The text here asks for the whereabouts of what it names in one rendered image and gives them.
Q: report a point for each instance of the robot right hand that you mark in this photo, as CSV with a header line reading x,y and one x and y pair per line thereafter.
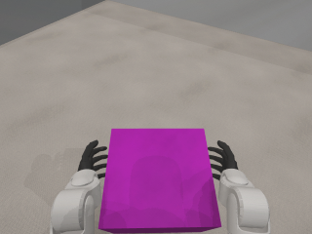
x,y
227,161

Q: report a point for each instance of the robot left hand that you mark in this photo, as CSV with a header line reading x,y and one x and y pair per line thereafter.
x,y
88,159

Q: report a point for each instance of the left robot forearm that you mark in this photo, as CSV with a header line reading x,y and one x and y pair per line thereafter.
x,y
73,211

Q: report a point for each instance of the right robot forearm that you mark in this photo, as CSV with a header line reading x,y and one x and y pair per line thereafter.
x,y
247,209

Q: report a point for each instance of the carton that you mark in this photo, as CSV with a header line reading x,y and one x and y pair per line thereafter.
x,y
158,181

